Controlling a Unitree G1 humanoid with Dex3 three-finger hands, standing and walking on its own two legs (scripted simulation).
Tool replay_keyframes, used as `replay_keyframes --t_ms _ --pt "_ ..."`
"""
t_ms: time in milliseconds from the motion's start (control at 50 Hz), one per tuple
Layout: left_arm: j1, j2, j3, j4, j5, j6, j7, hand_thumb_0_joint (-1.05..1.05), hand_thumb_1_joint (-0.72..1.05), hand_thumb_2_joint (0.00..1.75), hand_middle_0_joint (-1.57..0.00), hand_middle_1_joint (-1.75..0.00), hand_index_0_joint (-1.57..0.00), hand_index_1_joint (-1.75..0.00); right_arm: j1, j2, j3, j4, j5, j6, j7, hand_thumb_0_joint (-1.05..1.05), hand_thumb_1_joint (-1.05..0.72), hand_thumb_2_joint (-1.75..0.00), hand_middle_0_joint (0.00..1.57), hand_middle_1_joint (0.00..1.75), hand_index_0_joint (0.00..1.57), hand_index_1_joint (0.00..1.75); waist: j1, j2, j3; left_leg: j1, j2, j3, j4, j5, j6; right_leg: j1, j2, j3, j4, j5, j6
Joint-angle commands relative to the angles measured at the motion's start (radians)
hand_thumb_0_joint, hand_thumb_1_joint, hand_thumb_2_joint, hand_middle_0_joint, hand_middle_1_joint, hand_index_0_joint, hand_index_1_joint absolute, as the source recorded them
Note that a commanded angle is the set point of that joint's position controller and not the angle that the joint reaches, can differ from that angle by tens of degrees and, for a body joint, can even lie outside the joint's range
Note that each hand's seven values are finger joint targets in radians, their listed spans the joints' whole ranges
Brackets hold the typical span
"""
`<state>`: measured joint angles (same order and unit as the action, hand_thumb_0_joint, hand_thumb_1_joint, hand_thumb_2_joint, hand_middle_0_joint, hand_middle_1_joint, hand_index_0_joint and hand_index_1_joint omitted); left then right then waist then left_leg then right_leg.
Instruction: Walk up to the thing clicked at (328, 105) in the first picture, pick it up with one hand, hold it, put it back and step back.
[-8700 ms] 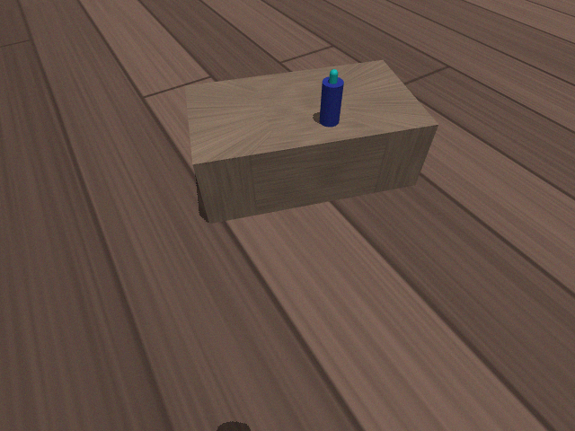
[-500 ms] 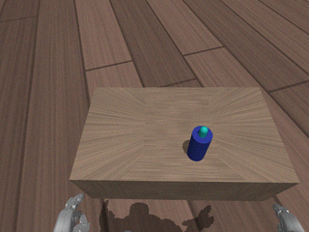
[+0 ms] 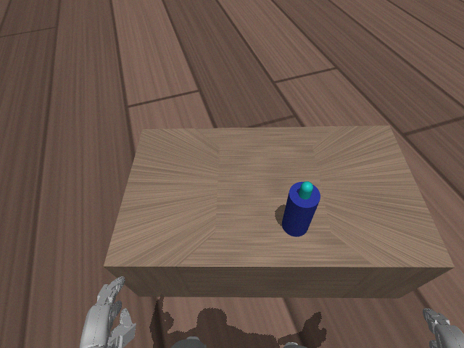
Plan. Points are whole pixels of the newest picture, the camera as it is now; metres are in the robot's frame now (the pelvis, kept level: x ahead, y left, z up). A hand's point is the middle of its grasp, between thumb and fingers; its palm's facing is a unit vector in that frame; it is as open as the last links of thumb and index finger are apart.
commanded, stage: go down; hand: right
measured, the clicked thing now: (300, 206) +0.51 -0.14 -0.25
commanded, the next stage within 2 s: approach in 1.64 s
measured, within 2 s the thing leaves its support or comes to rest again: neither
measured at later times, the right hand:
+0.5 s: hand (420, 243) +0.31 -0.30 -0.03, palm faces +0.12 +0.97 -0.20, open 17.5 cm
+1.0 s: hand (428, 200) +0.39 -0.33 -0.01, palm faces +0.13 +0.98 -0.12, open 17.5 cm
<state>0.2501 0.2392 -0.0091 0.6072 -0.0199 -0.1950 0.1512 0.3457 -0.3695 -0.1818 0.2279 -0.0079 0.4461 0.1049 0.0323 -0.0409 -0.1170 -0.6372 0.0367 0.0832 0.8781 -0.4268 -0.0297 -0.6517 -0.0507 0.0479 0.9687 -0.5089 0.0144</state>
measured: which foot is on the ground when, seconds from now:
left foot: down 0.00-1.00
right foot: down 0.00-1.00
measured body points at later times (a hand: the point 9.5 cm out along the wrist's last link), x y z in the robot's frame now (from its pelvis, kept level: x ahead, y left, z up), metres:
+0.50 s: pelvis -0.03 +0.00 -0.01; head +0.05 -0.01 +0.44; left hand +0.07 +0.28 -0.10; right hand +0.30 -0.35 -0.02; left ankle +0.00 +0.14 -0.69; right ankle -0.02 -0.12 -0.69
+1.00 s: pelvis -0.03 +0.00 -0.03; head +0.10 -0.03 +0.40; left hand +0.02 +0.29 -0.12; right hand +0.38 -0.39 +0.00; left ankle +0.00 +0.14 -0.69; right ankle -0.02 -0.12 -0.69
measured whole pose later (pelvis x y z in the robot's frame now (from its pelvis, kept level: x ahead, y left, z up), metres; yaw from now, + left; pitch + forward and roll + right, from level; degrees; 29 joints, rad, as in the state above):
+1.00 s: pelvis -0.03 +0.00 -0.03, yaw +2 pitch +20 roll +3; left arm 0.32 0.32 -0.04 0.68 0.02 -0.14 0.09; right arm -0.66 -0.78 -0.57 1.20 0.04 -0.20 0.46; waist 0.11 0.01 -0.07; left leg -0.96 0.03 0.06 1.01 -0.40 -0.02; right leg -0.96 -0.06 0.03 1.11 -0.50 0.01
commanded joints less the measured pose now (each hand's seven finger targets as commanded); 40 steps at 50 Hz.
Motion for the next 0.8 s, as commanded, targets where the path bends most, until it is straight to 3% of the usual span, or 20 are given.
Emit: replay_keyframes --t_ms 0,20,40,60,120,180,220,260,280,320,400,480,500,520,580,660,700,780 --pt "-0.018 0.151 0.058 -0.138 0.001 -0.063 0.02 0.0 0.91 0.89 -0.19 -0.3 -0.19 -0.3 -0.08 -0.217 -0.099 -0.18 -0.007 -0.028 -0.013 0.0 0.56 -0.01 0.05 0.05 0.05 0.05 0.017 -0.048 -0.142 0.088 -0.037 0.006 -0.088 0.231 0.03 0.079 0.031 -0.003 -0.143 0.331 -0.014" --pt "-0.017 0.15 0.055 -0.134 0.003 -0.069 0.024 0.0 0.91 0.89 -0.19 -0.3 -0.19 -0.3 -0.133 -0.251 -0.129 -0.212 -0.003 -0.037 -0.02 0.0 0.57 -0.01 0.05 0.05 0.05 0.05 0.018 -0.059 -0.132 0.08 -0.036 0.005 -0.093 0.216 0.029 0.076 0.031 -0.001 -0.143 0.305 -0.016" --pt "-0.018 0.154 0.057 -0.13 0.003 -0.078 0.025 0.0 0.9 0.89 -0.19 -0.3 -0.19 -0.3 -0.152 -0.217 -0.105 -0.158 -0.003 -0.039 -0.021 0.0 0.57 -0.01 0.05 0.04 0.05 0.04 0.039 -0.038 -0.125 0.058 -0.038 0.004 -0.089 0.202 0.027 0.07 0.029 0.004 -0.144 0.286 -0.017" --pt "-0.016 0.161 0.059 -0.128 0.004 -0.085 0.029 0.0 0.9 0.89 -0.2 -0.3 -0.19 -0.3 -0.222 -0.269 -0.138 -0.188 0.001 -0.055 -0.025 0.0 0.55 -0.01 0.06 0.04 0.05 0.04 0.033 -0.049 -0.122 0.054 -0.035 0.002 -0.091 0.176 0.027 0.059 0.029 0.005 -0.147 0.249 -0.019" --pt "-0.014 0.158 0.05 -0.103 0.007 -0.096 0.042 0.0 0.9 0.89 -0.2 -0.3 -0.2 -0.3 -0.385 -0.324 -0.172 -0.213 0.018 -0.105 -0.024 0.0 0.56 -0.01 0.06 0.04 0.05 0.04 0.031 -0.075 -0.137 0.053 -0.027 -0.016 -0.099 0.136 0.026 0.071 0.032 -0.001 -0.148 0.191 -0.022" --pt "-0.018 0.159 0.039 -0.067 0.006 -0.108 0.05 0.0 0.89 0.89 -0.2 -0.3 -0.2 -0.31 -0.501 -0.33 -0.182 -0.113 0.052 -0.148 0.0 0.0 0.57 0.0 0.06 0.04 0.06 0.04 0.045 -0.087 -0.138 0.038 -0.026 -0.016 -0.1 0.109 0.03 0.068 0.028 0.007 -0.162 0.155 -0.022" --pt "-0.008 0.19 0.051 -0.044 0.006 -0.109 0.049 0.0 0.9 0.89 -0.2 -0.3 -0.2 -0.3 -0.544 -0.34 -0.184 0.064 0.054 -0.157 0.031 0.0 0.58 0.0 0.06 0.04 0.06 0.04 0.055 -0.104 -0.142 0.02 -0.027 -0.013 -0.089 0.122 0.034 0.067 0.024 0.013 -0.164 0.174 -0.015" --pt "0.015 0.2 0.054 -0.028 0.007 -0.103 0.046 0.0 0.9 0.89 -0.2 -0.3 -0.2 -0.3 -0.679 -0.398 -0.217 0.102 0.057 -0.183 0.062 0.0 0.57 0.0 0.07 0.04 0.06 0.04 0.052 -0.129 -0.176 0.018 -0.028 -0.004 -0.085 0.135 0.037 0.083 0.018 0.024 -0.169 0.199 -0.01" --pt "0.02 0.197 0.05 -0.031 0.008 -0.1 0.043 0.0 0.9 0.89 -0.2 -0.3 -0.2 -0.3 -0.676 -0.374 -0.203 0.157 0.058 -0.186 0.079 0.0 0.55 0.0 0.07 0.04 0.06 0.04 0.041 -0.121 -0.185 0.033 -0.028 -0.001 -0.085 0.14 0.04 0.087 0.017 0.024 -0.175 0.211 -0.008" --pt "0.044 0.205 0.056 -0.017 0.01 -0.091 0.036 0.0 0.9 0.89 -0.2 -0.3 -0.2 -0.3 -0.697 -0.388 -0.222 0.273 0.063 -0.205 0.112 0.0 0.54 0.0 0.07 0.04 0.06 0.04 0.037 -0.078 -0.178 0.044 -0.03 0.002 -0.089 0.172 0.04 0.066 0.018 0.017 -0.165 0.25 -0.015" --pt "0.066 0.205 0.054 -0.013 0.015 -0.076 0.01 0.0 0.89 0.9 -0.2 -0.3 -0.19 -0.3 -0.741 -0.468 -0.288 0.442 0.063 -0.28 0.169 0.0 0.57 0.0 0.07 0.04 0.06 0.04 -0.006 -0.042 -0.201 0.078 -0.023 -0.007 -0.068 0.219 0.043 0.017 0.019 0.008 -0.141 0.308 -0.021" --pt "0.093 0.207 0.058 -0.026 0.021 -0.055 -0.008 0.0 0.9 0.9 -0.19 -0.3 -0.19 -0.3 -0.875 -0.554 -0.347 0.5 0.065 -0.402 0.212 0.0 0.6 -0.01 0.05 0.05 0.05 0.05 -0.002 -0.042 -0.228 0.057 -0.024 -0.018 -0.036 0.251 0.046 -0.013 0.02 0.0 -0.115 0.338 -0.027" --pt "0.1 0.211 0.062 -0.028 0.021 -0.049 -0.012 0.0 0.9 0.9 -0.19 -0.3 -0.19 -0.3 -0.896 -0.564 -0.356 0.497 0.066 -0.431 0.223 0.0 0.61 -0.01 0.05 0.05 0.05 0.05 0.0 -0.053 -0.277 0.06 -0.023 -0.024 -0.023 0.274 0.049 0.008 0.02 -0.001 -0.104 0.365 -0.027" --pt "0.107 0.221 0.068 -0.03 0.022 -0.042 -0.014 0.0 0.9 0.9 -0.19 -0.3 -0.19 -0.3 -0.97 -0.576 -0.349 0.481 0.071 -0.465 0.236 0.0 0.61 -0.01 0.05 0.05 0.04 0.05 0.011 -0.071 -0.295 0.051 -0.023 -0.031 -0.016 0.272 0.049 0.011 0.021 -0.003 -0.094 0.361 -0.027" --pt "0.13 0.232 0.068 -0.024 0.024 -0.022 -0.019 0.0 0.9 0.9 -0.19 -0.3 -0.18 -0.3 -1.032 -0.595 -0.365 0.545 0.082 -0.54 0.271 0.0 0.61 -0.02 0.04 0.05 0.04 0.05 0.028 -0.079 -0.331 0.002 -0.025 -0.038 0.005 0.261 0.053 0.015 0.018 -0.001 -0.072 0.353 -0.028" --pt "0.15 0.248 0.06 -0.013 0.026 -0.004 -0.025 0.0 0.91 0.9 -0.19 -0.3 -0.19 -0.3 -1.129 -0.649 -0.379 0.635 0.085 -0.613 0.306 0.0 0.61 -0.02 0.04 0.05 0.04 0.05 0.038 -0.097 -0.316 -0.075 -0.029 -0.042 0.01 0.176 0.055 -0.023 0.017 0.002 -0.072 0.252 -0.029" --pt "0.172 0.256 0.059 -0.006 0.029 0.003 -0.027 0.0 0.91 0.9 -0.19 -0.3 -0.19 -0.3 -1.176 -0.692 -0.4 0.632 0.082 -0.639 0.318 0.0 0.61 -0.03 0.05 0.05 0.04 0.05 0.035 -0.112 -0.395 -0.046 -0.027 -0.043 0.015 0.218 0.055 0.016 0.019 0.001 -0.06 0.306 -0.028" --pt "0.2 0.268 0.056 0.021 0.03 0.014 -0.033 0.0 0.92 0.89 -0.19 -0.3 -0.19 -0.3 -1.195 -0.731 -0.424 0.74 0.083 -0.669 0.338 0.0 0.58 -0.02 0.06 0.04 0.05 0.04 0.046 -0.067 -0.374 -0.063 -0.028 -0.051 0.023 0.237 0.051 -0.043 0.021 -0.003 -0.027 0.315 -0.035"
